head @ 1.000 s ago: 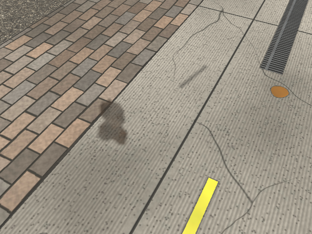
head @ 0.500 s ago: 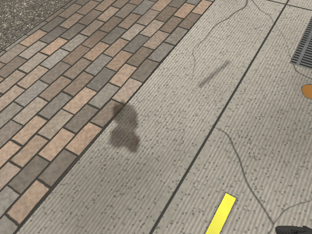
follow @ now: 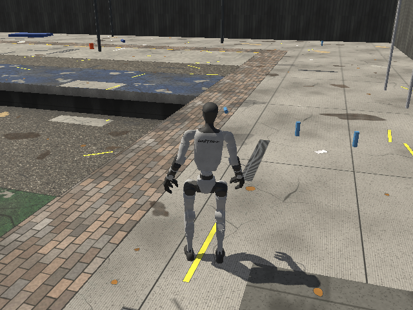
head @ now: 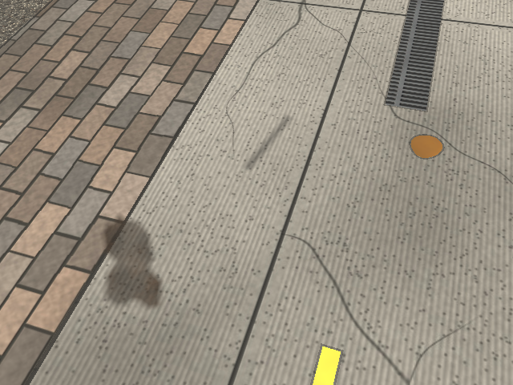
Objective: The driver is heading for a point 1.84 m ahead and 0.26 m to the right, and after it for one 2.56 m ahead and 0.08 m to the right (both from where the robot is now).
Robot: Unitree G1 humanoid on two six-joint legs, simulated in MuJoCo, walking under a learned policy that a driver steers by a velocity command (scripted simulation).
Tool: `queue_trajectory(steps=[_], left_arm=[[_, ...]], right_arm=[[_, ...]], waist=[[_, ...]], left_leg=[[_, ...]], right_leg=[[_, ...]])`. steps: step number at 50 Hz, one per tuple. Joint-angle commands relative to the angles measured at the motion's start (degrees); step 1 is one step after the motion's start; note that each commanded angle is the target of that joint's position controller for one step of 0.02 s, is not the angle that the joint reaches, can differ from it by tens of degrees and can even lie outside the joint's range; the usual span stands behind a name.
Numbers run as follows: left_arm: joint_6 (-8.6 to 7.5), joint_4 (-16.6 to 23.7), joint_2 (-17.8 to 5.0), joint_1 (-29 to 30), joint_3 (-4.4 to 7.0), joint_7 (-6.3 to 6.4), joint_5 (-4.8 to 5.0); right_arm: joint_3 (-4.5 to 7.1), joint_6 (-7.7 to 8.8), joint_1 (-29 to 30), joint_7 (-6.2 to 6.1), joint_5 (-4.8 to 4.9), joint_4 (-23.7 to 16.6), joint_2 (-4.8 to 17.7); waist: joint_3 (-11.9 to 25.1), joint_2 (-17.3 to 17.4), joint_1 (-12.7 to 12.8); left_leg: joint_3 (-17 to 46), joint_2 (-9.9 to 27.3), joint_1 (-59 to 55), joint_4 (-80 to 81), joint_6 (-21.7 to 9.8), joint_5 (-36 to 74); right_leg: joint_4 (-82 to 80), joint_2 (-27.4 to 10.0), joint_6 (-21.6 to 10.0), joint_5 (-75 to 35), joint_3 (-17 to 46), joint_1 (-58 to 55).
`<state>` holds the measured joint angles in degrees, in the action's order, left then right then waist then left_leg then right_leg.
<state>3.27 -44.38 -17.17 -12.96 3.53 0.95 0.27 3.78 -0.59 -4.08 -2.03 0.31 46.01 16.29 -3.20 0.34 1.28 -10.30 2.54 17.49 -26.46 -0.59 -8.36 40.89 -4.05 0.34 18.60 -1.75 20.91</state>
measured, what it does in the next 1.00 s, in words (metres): steps on the spot, turning right: right foot, then left foot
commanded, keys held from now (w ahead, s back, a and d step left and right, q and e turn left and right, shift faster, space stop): e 0.30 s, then no key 0.70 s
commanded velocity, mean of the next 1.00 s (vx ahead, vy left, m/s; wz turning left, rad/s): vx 0.01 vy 0.00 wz -0.28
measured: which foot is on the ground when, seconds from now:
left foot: down 0.00-0.02, up 0.04-0.50, down 0.52-1.00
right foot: up 0.00-0.00, down 0.02-0.54, up 0.56-0.78, down 0.80-1.00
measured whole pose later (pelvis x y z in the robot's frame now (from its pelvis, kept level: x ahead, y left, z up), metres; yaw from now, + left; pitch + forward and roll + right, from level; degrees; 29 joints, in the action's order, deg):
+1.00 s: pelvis +0.03 -0.01 +0.01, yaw -15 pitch -2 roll +0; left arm 0.6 -45.1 -14.7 -12.2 2.3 0.9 -1.0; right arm 1.6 -0.1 -6.5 -0.7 -0.2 55.5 15.5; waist -2.6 0.7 -0.6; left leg 2.2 1.3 10.7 -28.0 2.2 -15.6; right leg 29.0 0.5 0.4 17.3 3.1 9.9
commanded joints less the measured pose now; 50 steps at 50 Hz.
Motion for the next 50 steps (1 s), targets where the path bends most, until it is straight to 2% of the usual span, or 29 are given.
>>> queue_trajectory(steps=[1, 2, 3, 4, 5, 6, 7, 9, 15, 19, 22, 24, 25, 26, 27, 28, 29, 30, 32, 34, 36, 38, 39, 40, 41, 42, 43, 44, 50], left_arm=[[-0.49, 1.76, -8.23, -7.95, 2.87, -0.28, -0.76], [-0.54, 4.47, -15.72, -5.62, 4.32, 0.80, -0.65], [-1.92, 5.37, -15.44, -6.41, 3.94, 0.40, -2.78], [-3.31, 5.72, -13.77, -3.86, 3.56, 0.25, -3.05], [-4.08, 6.37, -12.40, -0.52, 3.47, 0.29, -1.71], [-4.20, 6.94, -10.58, 1.42, 3.00, 0.46, -0.55], [-4.17, 7.25, -9.34, 1.95, 2.45, 0.76, -0.06], [-3.94, 7.63, -8.44, 0.37, 2.09, 1.19, -0.19], [-2.65, 8.90, -10.20, -1.60, 3.08, 2.12, 0.16], [-1.96, 9.85, -9.79, 0.40, 2.82, 1.52, -0.50], [-1.57, 9.89, -9.18, 1.71, 2.36, 1.04, -0.41], [-1.36, 9.88, -8.47, 3.51, 1.89, 1.02, 0.15], [-1.33, 9.71, -7.94, 3.95, 1.59, 1.06, 0.48], [-1.61, 9.38, -6.79, 2.38, 1.20, 1.08, -0.08], [-2.10, 9.31, -4.54, -0.74, 0.50, 0.87, -1.57], [-2.44, 10.02, -4.89, -0.35, 0.76, 0.84, -1.24], [-2.49, 9.56, -8.11, 1.45, 1.50, 1.08, -1.25], [-2.38, 9.55, -9.44, 3.37, 2.27, 1.29, -0.52], [-1.49, 8.52, -8.01, 2.73, 2.37, 1.62, -0.44], [-1.36, 7.64, -4.49, 1.95, 1.23, 1.30, -0.27], [-1.74, 6.93, -2.46, 2.97, 0.43, 1.05, 0.07], [-1.76, 5.31, -2.93, 1.21, 0.74, 0.96, 0.37], [-1.68, 4.88, -3.83, 1.16, 0.90, 0.92, 0.06], [-1.55, 5.44, -6.25, 1.90, 1.24, 1.14, -0.50], [-1.28, 5.79, -9.63, 2.08, 1.86, 1.40, -0.77], [-1.39, 4.84, -8.10, 2.52, 1.63, 0.70, -1.03], [-1.75, 5.09, -5.85, 3.03, 1.17, 0.08, -1.25], [-2.14, 4.33, -5.02, 2.71, 0.85, -0.04, -1.60], [-3.88, 1.82, -4.71, 1.23, 0.22, 0.18, -1.19]], right_arm=[[1.44, -0.45, 0.04, 0.02, 0.90, -1.78, 5.04], [0.86, -0.52, -0.02, 0.18, -1.05, -3.87, 2.65], [1.62, -0.21, 7.39, -0.21, -1.26, -5.68, 5.12], [1.99, -0.23, 6.29, -0.28, -0.26, -5.56, 5.78], [2.43, -0.38, 3.76, -0.53, -0.11, -4.06, 6.45], [2.82, -0.41, 2.80, -0.95, -0.65, -2.90, 7.11], [2.96, -0.35, 2.53, -1.03, -0.97, -2.48, 7.03], [2.81, 0.02, 2.28, -0.77, -0.35, -2.49, 6.00], [1.97, 0.75, 5.06, -0.20, 0.25, -3.02, 4.80], [1.78, 1.08, 3.01, 0.66, 0.57, -1.87, 5.59], [1.58, 1.49, 2.05, 1.26, 0.64, -1.59, 5.95], [1.37, 1.99, -0.02, 1.83, 0.50, -0.90, 5.56], [1.27, 2.31, -1.76, 2.12, 0.10, -0.31, 5.41], [1.56, 2.47, -2.77, 2.08, -0.81, -0.16, 7.50], [2.16, 2.35, -2.94, 1.81, -1.73, -0.72, 11.65], [1.45, 2.18, -1.18, 1.77, -2.14, -0.08, 10.20], [0.87, 2.48, 0.02, 1.80, -1.93, -0.71, 8.01], [0.80, 2.69, -0.11, 1.62, -1.68, -0.38, 7.95], [0.66, 3.05, 0.83, 1.36, -0.50, 0.05, 8.33], [0.38, 2.48, 1.53, 1.29, -0.14, 1.05, 7.65], [0.24, 1.58, 0.51, 1.30, -0.34, 1.93, 7.27], [0.04, 1.02, -0.06, 1.39, 0.14, 2.74, 7.46], [-0.18, 1.13, -1.51, 1.49, 0.37, 3.29, 7.10], [-0.59, 1.67, -2.89, 1.74, -0.08, 3.60, 6.43], [-0.64, 2.36, -4.48, 2.31, -1.06, 3.86, 6.60], [-0.91, 2.49, -4.19, 2.34, -0.89, 4.67, 5.33], [-0.81, 2.34, -1.53, 2.22, -0.82, 4.89, 6.51], [-0.80, 2.08, -0.59, 2.00, -0.67, 5.10, 6.13], [-0.79, 0.68, -1.80, 0.85, -0.50, 8.00, 5.74]], waist=[[4.80, -3.96, 2.17], [1.67, -20.39, -0.66], [2.91, -15.84, 3.16], [3.48, -12.10, 1.01], [3.67, -8.81, -0.98], [4.76, -7.11, -1.45], [5.69, -7.07, -1.73], [8.03, -6.78, -1.66], [7.70, -8.41, 0.47], [8.17, -9.45, 0.84], [8.28, -9.38, 0.92], [8.26, -8.67, -0.71], [7.97, -7.73, -2.04], [8.47, -4.77, -1.53], [9.91, 6.47, 1.20], [7.49, 12.82, 1.96], [6.69, 10.72, -0.13], [6.01, 9.49, -1.11], [5.43, 8.03, -0.75], [5.43, 7.91, -0.09], [6.34, 9.13, -1.50], [7.03, 9.03, -0.63], [6.90, 8.17, -0.78], [7.66, 5.05, -1.71], [8.13, -1.30, -3.83], [8.35, -5.27, -3.65], [6.19, -3.15, -2.00], [5.36, -2.71, -1.84], [2.49, -3.32, -2.24]], left_leg=[[3.25, 7.92, 3.79, -6.02, -2.45, -9.89], [-0.42, -2.22, 18.64, -21.64, 3.99, -25.17], [10.22, -4.33, 20.07, -33.69, 3.25, -29.85], [13.12, -3.05, 20.84, -37.53, 2.22, -25.17], [13.89, -2.04, 21.05, -37.74, 1.79, -19.79], [14.19, -1.54, 21.33, -37.38, 1.95, -16.49], [14.03, -1.75, 19.93, -38.42, 2.49, -14.02], [14.24, -2.68, 18.71, -38.62, 3.46, -11.29], [15.47, -3.51, 17.03, -22.78, 5.68, -10.24], [14.14, -3.20, 8.92, -17.01, 5.63, -11.55], [13.35, -3.12, 4.88, -12.16, 4.71, -12.33], [12.51, -3.24, 0.33, -2.97, 3.35, -6.98], [12.34, -2.86, -4.38, 5.20, 2.18, 1.50], [15.79, 1.38, -9.91, 7.05, 0.47, 8.95], [25.38, 10.94, -15.04, 6.53, -3.68, 22.45], [31.54, 16.73, -11.35, 6.83, -12.43, 24.80], [32.81, 17.67, -9.50, 8.37, -15.33, 20.51], [31.78, 16.06, -10.39, 8.39, -14.85, 19.12], [28.21, 13.97, -11.45, 7.17, -12.94, 19.71], [23.17, 10.34, -10.87, 5.99, -10.90, 21.77], [20.60, 8.41, -10.99, 4.54, -10.16, 25.70], [19.58, 7.36, -11.02, 2.91, -9.12, 24.98], [19.60, 6.62, -9.96, 3.12, -7.41, 20.91], [19.46, 5.80, -7.07, 3.33, -4.53, 14.25], [16.57, 2.70, -4.86, 2.47, -2.13, 7.10], [13.18, -0.04, -7.73, 3.24, 0.25, 0.11], [12.53, -0.51, -8.16, 1.88, 1.45, -0.82], [12.36, -0.51, -8.14, 1.33, 1.54, -0.10], [12.71, -0.39, -8.08, 0.90, 1.59, 1.70]], right_leg=[[-17.20, -1.49, -5.59, -10.42, 6.31, -11.58], [-23.60, -15.68, -14.49, -19.85, 29.68, -13.53], [-26.44, -17.64, -19.92, -19.54, 33.95, -8.97], [-25.84, -15.10, -17.96, -18.04, 28.86, -9.29], [-24.50, -11.96, -14.39, -16.74, 24.40, -10.27], [-23.56, -10.52, -12.11, -16.90, 22.47, -11.67], [-22.90, -9.35, -11.57, -20.87, 20.80, -11.84], [-21.80, -8.31, -12.05, -26.91, 19.68, -14.38], [-20.36, -7.19, -12.77, -24.13, 22.70, -18.73], [-19.13, -7.12, -13.43, -26.82, 23.24, -14.60], [-17.20, -7.04, -13.41, -31.37, 24.73, -14.27], [-15.25, -5.67, -11.96, -31.08, 24.90, -13.78], [-14.58, -4.12, -10.01, -27.64, 24.37, -11.99], [-12.83, -1.76, -7.17, -19.87, 22.71, -8.72], [-4.57, 5.04, -3.83, -4.00, 16.27, -3.51], [-2.46, 8.80, -0.81, 11.23, 11.16, 1.03], [4.33, 6.71, 1.38, 15.46, 10.34, 1.12], [9.32, 6.59, 2.37, 15.36, 10.14, 3.01], [12.90, 4.98, 4.33, 13.33, 10.99, 4.42], [6.39, 3.91, 5.15, 11.05, 8.06, 1.01], [-2.97, 3.89, 5.12, 6.32, 4.88, -3.87], [-15.94, 4.75, 4.07, -4.49, 2.62, -9.94], [-21.39, 4.55, 2.98, -11.04, 3.27, -13.51], [-20.93, 1.52, 1.57, -19.20, 6.97, -18.10], [-16.51, -1.66, -0.83, -27.49, 9.36, -19.70], [-15.64, -0.94, -2.80, -19.22, 8.77, -15.16], [-16.71, 0.05, -2.84, -15.04, 8.82, -12.87], [-17.45, 0.20, -2.33, -13.78, 8.84, -11.65], [-17.66, 1.04, -1.37, -13.64, 8.37, -9.04]])
Keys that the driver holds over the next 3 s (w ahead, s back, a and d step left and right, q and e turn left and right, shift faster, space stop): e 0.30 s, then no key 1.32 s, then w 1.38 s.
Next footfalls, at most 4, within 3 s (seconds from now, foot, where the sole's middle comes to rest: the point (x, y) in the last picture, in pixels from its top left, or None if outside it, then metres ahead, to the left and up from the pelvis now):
0.02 right None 0.06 -0.11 -0.77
0.52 left None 0.11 0.11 -0.77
0.80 right None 0.02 -0.14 -0.77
2.28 right None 0.40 -0.22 -0.77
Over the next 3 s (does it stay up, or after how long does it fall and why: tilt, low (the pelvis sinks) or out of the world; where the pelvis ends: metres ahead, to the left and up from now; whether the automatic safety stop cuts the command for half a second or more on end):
stays up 0.66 -0.13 0.01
